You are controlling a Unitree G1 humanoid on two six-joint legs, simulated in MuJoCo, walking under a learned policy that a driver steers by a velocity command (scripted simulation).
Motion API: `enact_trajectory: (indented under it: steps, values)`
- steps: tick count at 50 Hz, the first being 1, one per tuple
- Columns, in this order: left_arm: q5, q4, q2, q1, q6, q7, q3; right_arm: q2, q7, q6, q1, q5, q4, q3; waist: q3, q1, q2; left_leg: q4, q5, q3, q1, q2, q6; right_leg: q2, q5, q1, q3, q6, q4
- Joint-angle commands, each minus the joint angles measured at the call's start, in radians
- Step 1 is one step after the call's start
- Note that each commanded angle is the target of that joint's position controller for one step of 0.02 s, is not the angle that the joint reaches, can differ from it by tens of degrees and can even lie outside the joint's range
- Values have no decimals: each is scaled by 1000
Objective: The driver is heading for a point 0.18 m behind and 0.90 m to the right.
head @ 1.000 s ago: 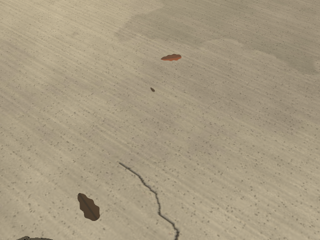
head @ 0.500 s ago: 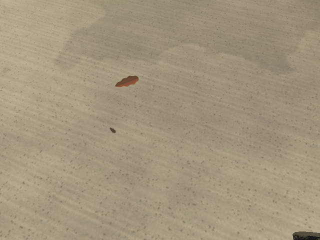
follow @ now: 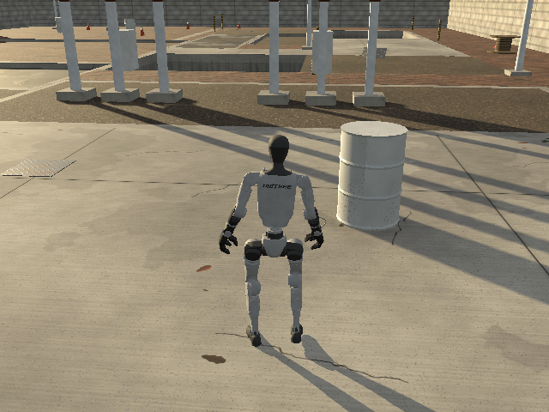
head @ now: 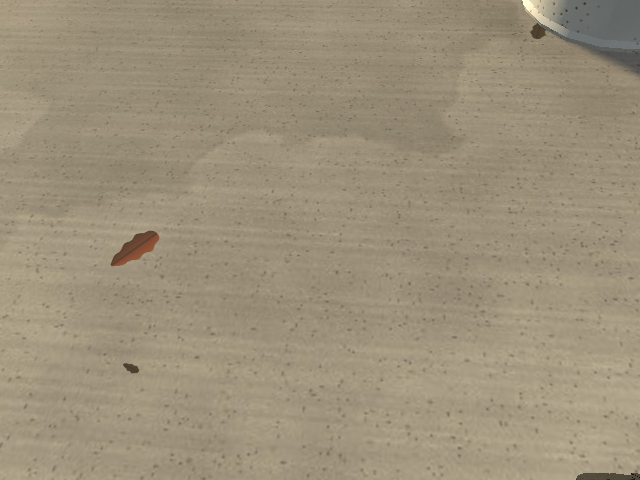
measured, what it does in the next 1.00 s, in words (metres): walks ahead, turning right: right foot, then left foot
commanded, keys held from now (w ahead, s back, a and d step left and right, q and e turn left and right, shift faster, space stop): e+shift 0.04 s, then w+e+shift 0.96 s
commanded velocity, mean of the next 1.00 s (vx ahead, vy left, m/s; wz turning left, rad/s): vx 0.73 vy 0.00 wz -0.96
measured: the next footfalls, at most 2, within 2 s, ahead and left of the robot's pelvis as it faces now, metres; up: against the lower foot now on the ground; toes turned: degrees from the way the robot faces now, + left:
right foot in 0.12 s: +0.05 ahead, -0.13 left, +0.00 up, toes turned -7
left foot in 0.54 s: +0.40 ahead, -0.01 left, +0.00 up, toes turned -31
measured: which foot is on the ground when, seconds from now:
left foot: down 0.00-0.10, up 0.12-0.52, down 0.54-0.98, up 1.00-1.00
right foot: up 0.00-0.10, down 0.12-0.56, up 0.58-0.98, down 1.00-1.00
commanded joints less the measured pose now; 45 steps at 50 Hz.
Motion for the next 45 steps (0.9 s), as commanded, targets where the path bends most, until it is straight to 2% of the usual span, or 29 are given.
enact_trajectory:
  steps: [1,3,4,5,6,7,8,9,11,13,14,15,17,22,24,26,27,28,29,30,31,32,33,34,36,39,42,43,45]
  values:
    - [2,-75,100,37,-2,-13,36,-162,5,-3,-47,15,-54,-51,-209,3,125,-162,2,-150,136,300,162,6,3,138,-48,-39,-87]
    - [-3,-63,98,83,1,-19,48,-171,13,4,-50,38,-36,-60,-223,35,115,-126,-190,-127,126,299,110,32,14,232,-88,-87,-215]
    - [-8,-26,117,171,-3,-21,63,-160,14,7,-53,55,-28,-60,-231,71,105,-86,-421,-115,47,273,70,59,-13,346,-101,-127,-264]
    - [-14,42,148,323,-11,-18,84,-118,15,11,-89,54,-31,-52,-201,127,27,83,-588,-73,-108,207,21,65,-110,483,-35,-190,-327]
    - [-12,73,228,436,-29,-10,102,-27,27,13,-142,44,-45,-29,-90,157,-247,546,-644,11,-386,71,-47,-128,-387,533,351,-308,-526]
    - [8,3,280,339,-85,-25,88,-26,36,-21,-205,61,-117,-28,-31,113,-291,688,-536,-246,-672,-69,-54,-244,-704,507,869,-462,-748]
    - [20,-22,242,231,-124,-27,76,-116,45,-63,-267,78,-133,-47,13,101,-189,702,-402,-333,-713,-34,-23,-272,-703,485,846,-433,-831]
    - [11,-32,215,163,-142,-20,61,-156,51,-91,-239,68,-121,-63,6,47,-189,655,-278,-349,-681,-24,-10,-243,-565,478,763,-382,-810]
    - [-9,-33,164,134,-134,-5,43,-149,48,-117,-175,24,-67,-71,-47,10,-142,541,-114,-336,-546,-13,-39,-160,-361,459,574,-305,-753]
    - [4,-34,124,184,-134,9,28,-120,59,-123,-178,29,-52,-69,-84,17,-136,466,5,-310,-451,-51,-65,-105,-226,455,486,-278,-736]
    - [55,-3,201,196,-125,-22,48,-67,89,-49,-57,-70,-7,-34,-96,17,-225,487,6,-242,-388,-47,-85,-8,-173,417,407,-254,-747]
    - [52,0,177,220,-122,-37,47,-69,95,-18,-60,-62,-12,-39,-83,27,-199,487,2,-228,-363,-51,-102,8,-156,387,398,-260,-741]
    - [40,15,147,273,-117,-50,37,-82,95,2,-128,-31,-48,-35,-46,60,-172,448,-7,-224,-380,-50,-134,0,-153,372,438,-280,-748]
    - [43,23,186,302,-120,-35,49,-102,93,-24,-265,-9,-117,-28,-6,123,-180,215,-51,-253,-363,-57,-144,-22,-131,447,524,-304,-710]
    - [41,13,195,252,-129,-28,52,-117,87,-35,-226,1,-128,-29,-9,89,-194,144,-84,-274,-247,-49,-119,-38,-86,425,567,-295,-689]
    - [44,-4,212,152,-140,-31,54,-150,66,-50,-32,10,-96,-40,-61,-29,-199,94,-145,-257,64,-73,-86,-30,169,305,565,-263,-593]
    - [44,-10,203,105,-151,-39,50,-204,46,-65,202,5,-37,-62,-167,-149,-116,84,-147,-273,367,-57,-61,49,306,188,498,-228,-353]
    - [46,-26,127,93,-163,-46,27,-308,21,-71,447,-18,1,-88,-345,-246,112,39,-485,-445,642,129,-48,172,228,57,337,-200,34]
    - [2,-97,14,122,-170,-43,-3,-406,19,-68,445,-42,-1,-101,-383,-166,514,-237,-877,-1008,742,351,-11,290,-260,-245,241,-164,316]
    - [22,-49,62,118,-153,-32,-12,-282,24,-63,276,-42,-39,-76,-232,-90,307,-255,-860,-1052,567,369,14,175,-119,-309,201,-177,435]
    - [44,-33,102,72,-144,-42,-3,-187,25,-60,223,-37,-57,-53,-155,-77,133,-213,-722,-888,465,340,25,120,-13,-293,164,-176,434]
    - [57,-24,109,40,-136,-61,-2,-140,26,-60,227,-38,-39,-40,-111,-68,39,-202,-539,-708,395,291,31,72,48,-263,146,-168,402]
    - [69,-29,95,5,-128,-80,-4,-114,25,-64,261,-36,-12,-29,-80,-67,48,-209,-408,-571,364,241,26,44,78,-260,138,-162,383]
    - [69,-37,76,-13,-117,-98,-12,-87,27,-73,298,-34,17,-19,-55,-66,95,-214,-304,-480,353,215,15,29,99,-274,124,-157,385]
    - [61,-65,42,-74,-99,-113,-27,-58,42,-93,363,-16,64,-10,-26,-64,108,-210,-70,-349,368,199,-9,20,131,-339,102,-162,415]
    - [61,-120,26,-180,-93,-124,-47,-58,49,-115,380,-11,91,-3,-1,-38,77,-231,248,-170,335,188,-27,32,199,-362,47,-162,368]
    - [59,-172,21,-327,-90,-141,-69,-74,36,-124,396,-14,120,1,82,-36,38,-301,414,-26,278,138,-45,57,236,-288,-88,-177,111]
    - [58,-176,11,-344,-91,-146,-77,-94,32,-124,395,-15,125,-1,87,-25,28,-301,580,24,254,126,-58,87,239,-190,-144,-199,11]
    - [57,-150,30,-298,-90,-141,-74,-162,16,-119,434,-10,131,-13,18,16,65,-183,1102,53,295,145,-62,176,227,3,-222,-231,-61]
